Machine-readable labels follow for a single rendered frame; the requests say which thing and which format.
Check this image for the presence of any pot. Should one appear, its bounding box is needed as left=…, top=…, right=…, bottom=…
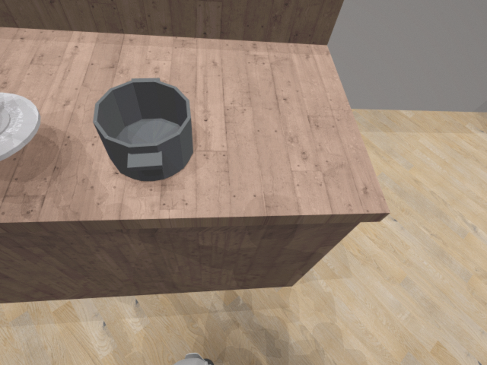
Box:
left=93, top=78, right=193, bottom=181

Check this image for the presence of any robot left shin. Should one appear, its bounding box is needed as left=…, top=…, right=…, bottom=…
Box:
left=185, top=353, right=205, bottom=362

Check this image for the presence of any table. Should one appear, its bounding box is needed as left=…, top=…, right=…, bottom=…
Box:
left=0, top=0, right=390, bottom=303

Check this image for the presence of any lid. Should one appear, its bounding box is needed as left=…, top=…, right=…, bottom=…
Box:
left=0, top=93, right=41, bottom=161

